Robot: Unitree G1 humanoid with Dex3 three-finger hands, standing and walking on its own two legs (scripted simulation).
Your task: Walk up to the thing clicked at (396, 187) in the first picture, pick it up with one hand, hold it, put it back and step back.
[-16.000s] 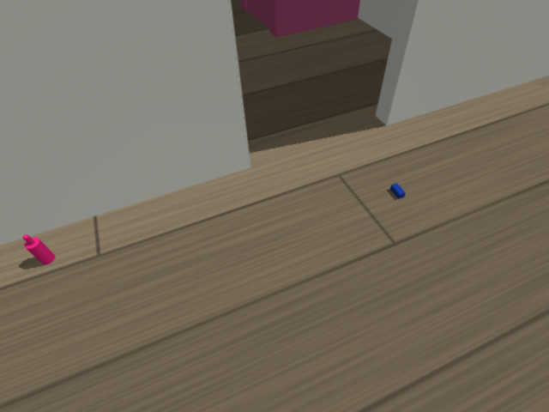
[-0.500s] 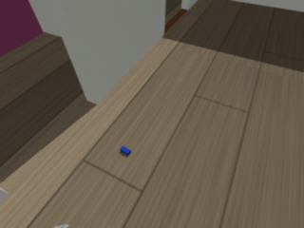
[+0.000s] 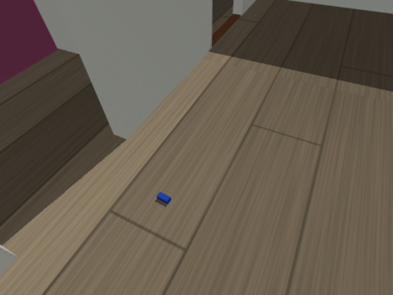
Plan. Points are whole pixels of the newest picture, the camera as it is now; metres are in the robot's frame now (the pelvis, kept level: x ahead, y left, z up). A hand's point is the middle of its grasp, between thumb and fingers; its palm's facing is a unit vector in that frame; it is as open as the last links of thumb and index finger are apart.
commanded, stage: stand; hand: left
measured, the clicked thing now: (163, 197) +0.76 +0.26 -0.77
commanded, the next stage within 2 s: walk up in 0.66 s
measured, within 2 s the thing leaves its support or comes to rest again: neither
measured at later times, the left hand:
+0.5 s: hand out of the picture +0.08 +0.24 -0.15, palm faces -0.04 -0.94 -0.35, open 7.3 cm
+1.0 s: hand out of the picture +0.05 +0.34 -0.18, palm faces +0.01 -0.93 -0.37, open 7.3 cm
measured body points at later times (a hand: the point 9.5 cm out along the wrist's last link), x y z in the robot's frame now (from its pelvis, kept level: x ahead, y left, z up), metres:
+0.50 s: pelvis -0.01 -0.01 +0.00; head +0.00 -0.01 +0.45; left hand +0.08 +0.29 -0.13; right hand +0.06 -0.31 -0.14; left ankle +0.00 +0.13 -0.75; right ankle +0.00 -0.13 -0.75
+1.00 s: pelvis +0.05 +0.05 -0.02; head +0.06 +0.07 +0.43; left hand +0.05 +0.38 -0.15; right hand +0.12 -0.29 -0.12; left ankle +0.13 +0.17 -0.75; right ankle +0.00 -0.12 -0.74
